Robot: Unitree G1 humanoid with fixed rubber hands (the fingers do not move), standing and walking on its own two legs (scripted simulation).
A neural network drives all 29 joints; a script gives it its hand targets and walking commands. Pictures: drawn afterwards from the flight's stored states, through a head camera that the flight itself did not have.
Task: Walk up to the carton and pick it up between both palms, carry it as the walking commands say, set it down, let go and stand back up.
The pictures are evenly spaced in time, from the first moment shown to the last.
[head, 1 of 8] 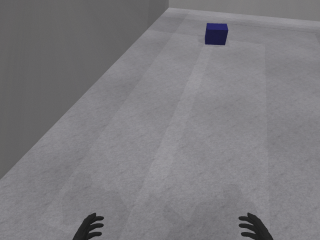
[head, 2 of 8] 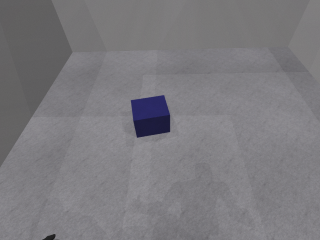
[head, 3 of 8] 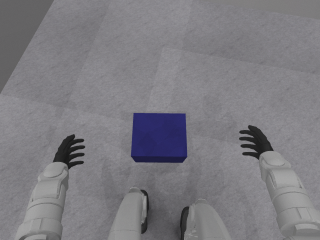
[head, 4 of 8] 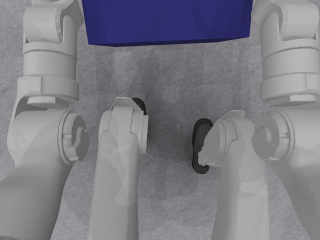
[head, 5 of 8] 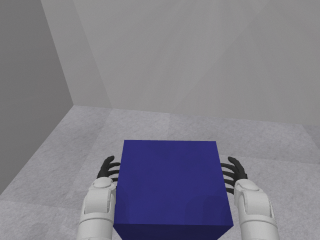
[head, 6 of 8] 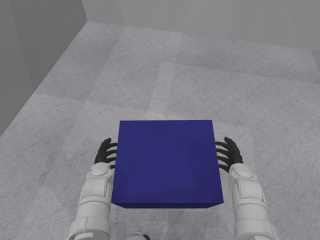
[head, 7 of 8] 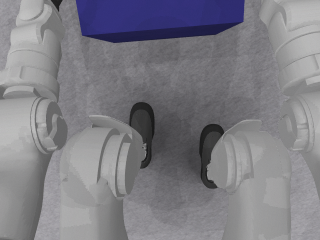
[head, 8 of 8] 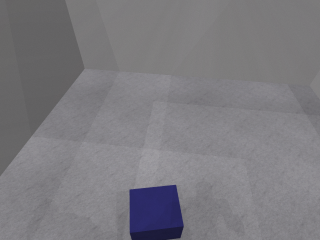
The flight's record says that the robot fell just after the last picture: no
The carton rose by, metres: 0.68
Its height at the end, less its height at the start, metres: +0.00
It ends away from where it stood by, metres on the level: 0.43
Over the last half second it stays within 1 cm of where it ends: yes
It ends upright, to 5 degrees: yes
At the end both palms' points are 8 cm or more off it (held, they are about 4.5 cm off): yes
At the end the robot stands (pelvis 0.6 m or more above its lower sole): yes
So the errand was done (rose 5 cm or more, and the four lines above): yes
